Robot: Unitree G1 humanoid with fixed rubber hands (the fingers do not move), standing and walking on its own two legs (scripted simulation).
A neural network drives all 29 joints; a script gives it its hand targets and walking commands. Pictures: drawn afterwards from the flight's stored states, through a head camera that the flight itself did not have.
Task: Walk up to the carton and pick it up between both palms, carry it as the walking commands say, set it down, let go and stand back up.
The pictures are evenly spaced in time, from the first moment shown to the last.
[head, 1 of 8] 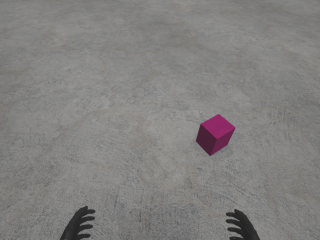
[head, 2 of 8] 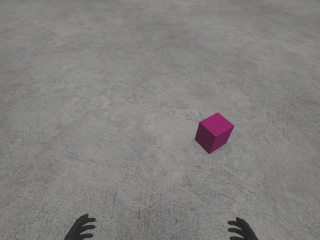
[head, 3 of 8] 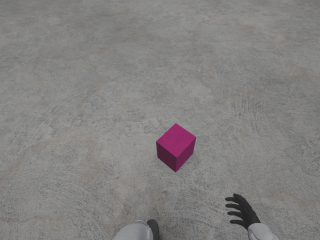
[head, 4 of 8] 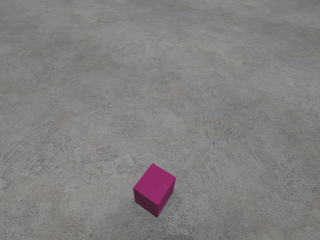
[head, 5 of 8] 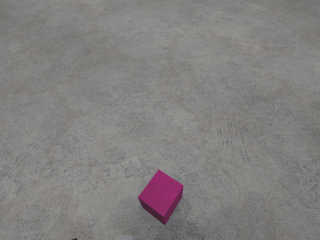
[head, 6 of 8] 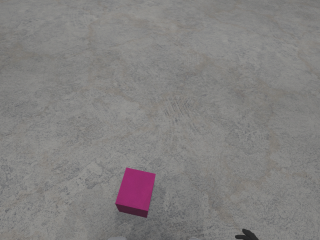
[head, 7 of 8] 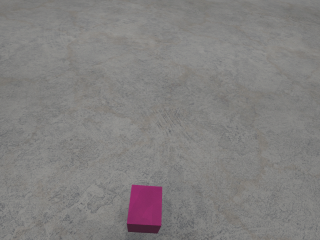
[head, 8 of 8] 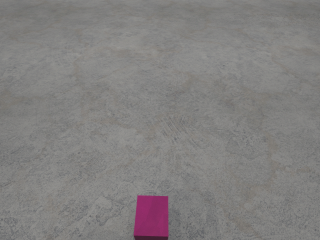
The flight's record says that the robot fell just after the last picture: no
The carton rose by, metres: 0.00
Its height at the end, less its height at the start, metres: +0.00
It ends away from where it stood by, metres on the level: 0.00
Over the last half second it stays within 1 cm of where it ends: yes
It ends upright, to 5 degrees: yes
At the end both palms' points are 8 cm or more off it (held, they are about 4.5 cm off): yes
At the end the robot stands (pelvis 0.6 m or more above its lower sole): yes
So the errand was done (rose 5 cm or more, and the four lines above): no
